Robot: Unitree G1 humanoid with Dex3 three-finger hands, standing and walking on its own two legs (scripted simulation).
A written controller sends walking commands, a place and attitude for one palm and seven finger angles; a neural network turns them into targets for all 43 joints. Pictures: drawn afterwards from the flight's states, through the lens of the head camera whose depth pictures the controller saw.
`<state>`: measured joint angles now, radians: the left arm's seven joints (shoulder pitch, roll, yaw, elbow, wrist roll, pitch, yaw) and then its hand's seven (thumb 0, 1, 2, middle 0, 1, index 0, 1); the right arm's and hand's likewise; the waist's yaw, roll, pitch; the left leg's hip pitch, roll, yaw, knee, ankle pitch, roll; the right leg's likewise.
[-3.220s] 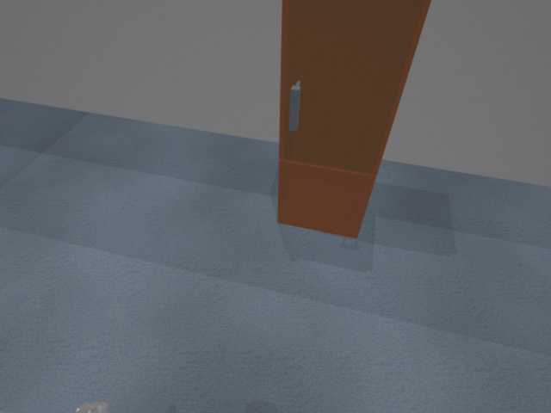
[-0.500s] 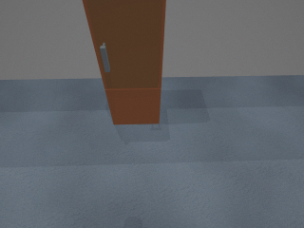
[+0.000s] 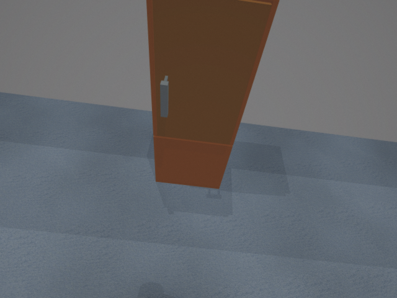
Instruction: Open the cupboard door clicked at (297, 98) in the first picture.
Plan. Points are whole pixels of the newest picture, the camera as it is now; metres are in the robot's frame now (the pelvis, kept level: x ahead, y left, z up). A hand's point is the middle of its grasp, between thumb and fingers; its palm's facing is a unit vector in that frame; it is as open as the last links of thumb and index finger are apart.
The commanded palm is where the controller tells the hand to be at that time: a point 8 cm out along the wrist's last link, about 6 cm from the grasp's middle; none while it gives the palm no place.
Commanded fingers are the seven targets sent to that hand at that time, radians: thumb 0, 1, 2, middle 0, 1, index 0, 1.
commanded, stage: take the last steps up to it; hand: left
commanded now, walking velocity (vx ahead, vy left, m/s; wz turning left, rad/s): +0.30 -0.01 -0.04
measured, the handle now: (165, 96) +0.79 +0.18 -0.09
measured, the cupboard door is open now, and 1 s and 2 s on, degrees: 0 0 0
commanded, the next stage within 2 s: come to a stop and stand still in 0.36 s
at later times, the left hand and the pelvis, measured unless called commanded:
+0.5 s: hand (152, 233) +0.30 +0.13 -0.17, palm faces -0.04 -0.99 -0.16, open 7.3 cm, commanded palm none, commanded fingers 0.00 0.90 0.90 -0.20 -0.30 -0.20 -0.30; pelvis +0.20 -0.03 -0.01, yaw -1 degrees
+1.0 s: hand (114, 245) +0.26 +0.22 -0.18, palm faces +0.08 -0.98 -0.20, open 7.3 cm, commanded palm none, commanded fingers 0.00 0.90 0.90 -0.20 -0.30 -0.20 -0.30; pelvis +0.22 +0.02 +0.01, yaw +0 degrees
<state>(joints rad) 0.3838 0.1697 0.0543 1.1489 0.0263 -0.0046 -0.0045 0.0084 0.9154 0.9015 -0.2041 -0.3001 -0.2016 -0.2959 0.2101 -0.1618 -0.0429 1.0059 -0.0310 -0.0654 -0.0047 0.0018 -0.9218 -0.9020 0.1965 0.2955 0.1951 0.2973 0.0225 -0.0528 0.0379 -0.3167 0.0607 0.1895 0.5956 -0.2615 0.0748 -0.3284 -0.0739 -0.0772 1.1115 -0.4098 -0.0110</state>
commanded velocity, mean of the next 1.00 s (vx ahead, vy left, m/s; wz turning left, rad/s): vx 0.00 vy -0.02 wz -0.01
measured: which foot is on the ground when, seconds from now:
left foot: down 0.00-0.48, up 0.50-0.86, down 0.88-1.00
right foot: up 0.00-0.46, down 0.48-0.88, up 0.90-1.00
